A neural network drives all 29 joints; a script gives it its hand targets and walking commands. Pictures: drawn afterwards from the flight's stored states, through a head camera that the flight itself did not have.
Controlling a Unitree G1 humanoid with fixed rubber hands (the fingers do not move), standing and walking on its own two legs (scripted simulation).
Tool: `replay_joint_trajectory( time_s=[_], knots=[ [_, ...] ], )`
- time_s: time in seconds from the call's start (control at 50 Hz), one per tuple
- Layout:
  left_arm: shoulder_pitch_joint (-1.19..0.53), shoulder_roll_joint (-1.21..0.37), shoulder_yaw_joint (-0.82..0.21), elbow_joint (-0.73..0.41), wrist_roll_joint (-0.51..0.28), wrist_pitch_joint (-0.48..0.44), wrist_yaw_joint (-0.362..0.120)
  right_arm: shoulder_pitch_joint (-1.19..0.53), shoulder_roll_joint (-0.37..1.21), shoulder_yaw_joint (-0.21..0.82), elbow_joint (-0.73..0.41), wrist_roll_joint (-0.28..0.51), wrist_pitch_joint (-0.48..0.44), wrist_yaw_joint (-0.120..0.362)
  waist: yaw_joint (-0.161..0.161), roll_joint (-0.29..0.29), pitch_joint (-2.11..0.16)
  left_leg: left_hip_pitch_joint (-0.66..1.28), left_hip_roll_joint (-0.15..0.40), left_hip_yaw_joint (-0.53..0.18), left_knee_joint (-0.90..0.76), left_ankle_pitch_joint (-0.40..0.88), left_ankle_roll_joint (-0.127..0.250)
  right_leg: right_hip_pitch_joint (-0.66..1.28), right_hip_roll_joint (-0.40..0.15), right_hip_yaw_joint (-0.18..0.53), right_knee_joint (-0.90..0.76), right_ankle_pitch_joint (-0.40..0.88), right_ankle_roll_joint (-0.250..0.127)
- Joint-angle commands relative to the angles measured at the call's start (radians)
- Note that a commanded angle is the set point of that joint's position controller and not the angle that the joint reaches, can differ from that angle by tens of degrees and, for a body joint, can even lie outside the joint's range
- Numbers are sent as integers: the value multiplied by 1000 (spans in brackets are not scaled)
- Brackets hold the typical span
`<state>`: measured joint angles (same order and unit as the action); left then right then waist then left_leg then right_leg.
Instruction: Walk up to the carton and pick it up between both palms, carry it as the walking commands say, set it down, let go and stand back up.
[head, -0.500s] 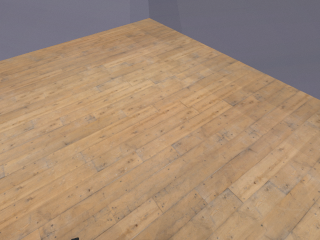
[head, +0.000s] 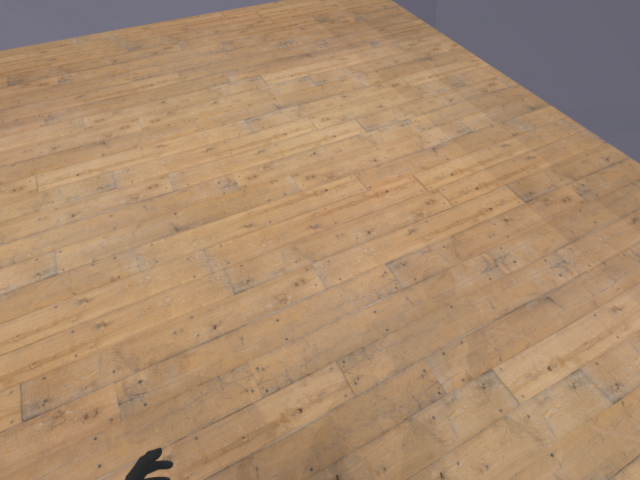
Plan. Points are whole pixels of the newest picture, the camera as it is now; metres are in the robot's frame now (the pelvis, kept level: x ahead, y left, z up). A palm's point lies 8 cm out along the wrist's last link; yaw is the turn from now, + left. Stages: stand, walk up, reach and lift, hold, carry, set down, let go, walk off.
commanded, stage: walk up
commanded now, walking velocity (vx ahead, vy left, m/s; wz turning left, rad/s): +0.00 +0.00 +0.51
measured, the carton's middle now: out of the picture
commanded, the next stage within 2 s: none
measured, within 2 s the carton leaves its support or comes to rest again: neither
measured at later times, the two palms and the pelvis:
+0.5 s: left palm out of the picture +0.07 +0.27 -0.09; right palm out of the picture +0.14 -0.25 -0.13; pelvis +0.00 -0.02 +0.00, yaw +12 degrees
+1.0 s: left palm out of the picture +0.00 +0.32 -0.12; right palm (463, 429) +0.21 -0.16 -0.09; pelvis +0.00 +0.04 +0.01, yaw +27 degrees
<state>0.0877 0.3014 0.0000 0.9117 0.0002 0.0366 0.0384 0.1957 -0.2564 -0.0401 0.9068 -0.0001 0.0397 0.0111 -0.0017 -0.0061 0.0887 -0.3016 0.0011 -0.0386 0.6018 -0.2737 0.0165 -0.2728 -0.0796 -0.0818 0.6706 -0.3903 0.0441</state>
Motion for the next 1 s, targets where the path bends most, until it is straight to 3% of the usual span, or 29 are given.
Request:
replay_joint_trajectory(
  time_s=[0.0, 0.02, 0.08, 0.18, 0.26, 0.3, 0.34, 0.36, 0.38, 0.4, 0.42, 0.44, 0.46, 0.5, 0.56, 0.62, 0.68, 0.72, 0.74, 0.76, 0.78, 0.8, 0.82, 0.84, 0.86, 0.9, 0.98],
  knots=[
    [-64, 59, 42, -118, 3, 4, -17, 40, -182, -43, -82, -5, -19, -19, -29, 136, -83, 183, 166, -325, -213, 519, 89, -205, 25, 117, 321, -113, -5],
    [-59, 56, 41, -124, 0, 3, -20, 57, -172, -41, -74, -7, -19, -21, -34, 147, -117, 228, 152, -298, -196, 594, 90, -198, 39, 101, 301, -112, -1],
    [-83, 50, 44, -155, 4, 6, -19, 137, -180, -49, -70, -10, -21, -25, -61, 176, -177, 326, 169, -335, -181, 692, 121, -232, 60, 89, 295, -104, -1],
    [-91, 54, 45, -181, 3, 20, -16, 134, -193, -56, -96, -15, -14, -26, -60, 185, -135, 217, 151, -419, -236, 611, 137, -176, 74, 102, 225, -96, -2],
    [-67, 55, 46, -190, -1, 15, -13, 107, -208, -65, -111, -17, -10, -25, -58, 188, -148, 181, 138, -442, -238, 617, 140, -100, 78, 113, 115, -91, -8],
    [-23, 51, 46, -181, -5, 9, -11, 77, -209, -67, -122, -15, -7, -23, -37, 176, -163, 136, 110, -424, -221, 597, 119, 2, 80, 118, -19, -53, -15],
    [77, 43, 47, -142, -6, 1, -2, 0, -196, -59, -145, -4, -3, -17, 29, 121, -181, 9, 40, -331, -173, 472, 60, 236, 76, 99, -292, 115, -27],
    [141, 71, 57, -117, -4, -2, 2, -16, -160, -49, -159, -5, -4, -14, 63, 29, -221, -79, -12, -261, -84, 307, 33, 386, -33, 155, -373, 198, -55],
    [156, 129, 70, -106, 7, 0, 2, 17, -101, -37, -173, -6, -1, -13, 46, -206, -233, -182, -96, -112, 114, -163, -12, 432, -274, 291, -412, 337, -113],
    [149, 168, 76, -95, 20, 6, 3, 0, -104, -39, -190, -17, 12, -14, 35, -248, -168, -264, -75, -67, 367, -249, -38, 311, -421, 334, -380, 468, -186],
    [92, 139, 64, -108, 16, 10, 5, 6, -124, -51, -193, -26, 25, -10, 0, -186, -101, -276, -38, -44, 522, -238, -40, 219, -416, 270, -370, 519, -209],
    [29, 119, 60, -131, 10, 9, 2, 39, -123, -61, -188, -33, 31, -4, -41, -158, -46, -318, -41, -30, 618, -196, -43, 181, -385, 206, -393, 470, -179],
    [-7, 79, 52, -142, 3, 6, 1, 19, -124, -61, -183, -30, 34, 3, -40, -141, -36, -271, -4, -29, 639, -150, -57, 141, -343, 146, -356, 506, -178],
    [-38, 53, 46, -147, 4, 2, 0, 17, -128, -70, -162, -23, 38, 14, -51, -140, -14, -269, -8, 7, 675, -120, -70, 129, -262, 51, -330, 540, -169],
    [52, 48, 45, -131, 16, -6, -4, -41, -115, -61, -180, -20, 40, 26, -13, -191, -2, -305, 1, 54, 604, -73, -89, 196, -245, -6, -341, 563, -169],
    [117, 63, 56, -118, 22, -7, -8, -91, -100, -47, -195, -17, 33, 33, 12, -207, -16, -265, 37, 95, 386, -83, -104, 255, -248, -39, -307, 619, -159],
    [159, 105, 77, -119, 26, -10, -16, -103, -95, -36, -213, -14, 17, 35, 28, -234, -93, -146, 43, 129, 175, -109, -91, 307, -292, -66, -226, 828, -155],
    [166, 136, 89, -118, 24, -10, -21, -69, -108, -38, -214, -12, 7, 32, 25, -237, -147, -93, 35, 146, 77, -119, -72, 344, -320, -56, -169, 878, -149],
    [153, 147, 94, -116, 23, -7, -24, -21, -114, -41, -204, -14, 1, 30, -1, -214, -175, -37, 23, 154, 0, -80, -60, 337, -306, -70, -107, 843, -133],
    [123, 154, 96, -118, 15, -3, -27, 69, -129, -48, -181, -19, -8, 24, -53, -172, -207, 61, 5, 140, -122, 10, -33, 301, -267, -92, 3, 783, -106],
    [97, 122, 88, -138, 7, -5, -30, 137, -194, -62, -164, -25, -20, 15, -98, -57, -194, 152, 59, -10, -194, 298, 36, 183, -177, -94, 155, 573, -54],
    [82, 61, 68, -178, 17, -7, -36, 163, -288, -80, -148, -26, -30, 9, -92, 213, -159, 292, 265, -336, -204, 756, 127, -108, -25, -73, 329, -129, -7],
    [69, 60, 66, -199, 21, 0, -30, 172, -321, -87, -144, -28, -33, 4, -71, 269, -128, 293, 359, -525, -210, 932, 181, -259, 37, 50, 423, -335, 14],
    [34, 83, 75, -214, 20, 3, -30, 166, -322, -88, -146, -35, -32, 0, -65, 214, -123, 253, 348, -485, -231, 865, 179, -256, 14, 97, 449, -302, 14],
    [24, 109, 73, -213, 16, 0, -34, 121, -285, -78, -155, -24, -32, -9, -65, 166, -118, 251, 282, -399, -195, 780, 178, -250, -18, 111, 423, -227, 10],
    [44, 102, 57, -189, 13, -9, -41, 65, -236, -69, -162, -26, -33, -22, -44, 190, -136, 246, 214, -313, -170, 702, 111, -231, -20, 110, 373, -152, 5],
    [22, 102, 62, -196, 19, 4, -44, 99, -244, -80, -162, -30, -38, -29, -59, 194, -202, 238, 197, -320, -184, 550, 103, -234, 7, 91, 388, -62, 2]
  ],
)
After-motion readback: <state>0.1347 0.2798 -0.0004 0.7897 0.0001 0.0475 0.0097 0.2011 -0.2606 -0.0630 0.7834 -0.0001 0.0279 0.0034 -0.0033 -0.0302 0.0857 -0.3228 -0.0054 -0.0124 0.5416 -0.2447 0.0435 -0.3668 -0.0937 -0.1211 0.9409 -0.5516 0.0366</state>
